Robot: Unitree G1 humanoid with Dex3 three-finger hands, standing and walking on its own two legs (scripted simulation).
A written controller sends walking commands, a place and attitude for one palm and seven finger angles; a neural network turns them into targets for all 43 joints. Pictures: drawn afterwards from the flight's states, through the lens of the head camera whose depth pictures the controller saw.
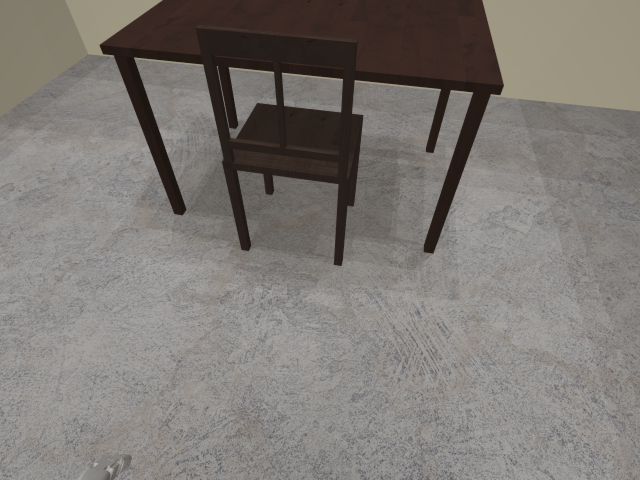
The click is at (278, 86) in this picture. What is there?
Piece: chair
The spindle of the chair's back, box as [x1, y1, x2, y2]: [273, 61, 286, 147]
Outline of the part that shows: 273,61 280,147 285,147 286,144 280,62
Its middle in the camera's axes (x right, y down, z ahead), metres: -0.12 -0.37 +1.10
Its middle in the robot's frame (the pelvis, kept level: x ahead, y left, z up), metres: +1.06 +0.17 -0.10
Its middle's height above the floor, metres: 0.67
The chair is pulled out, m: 0.00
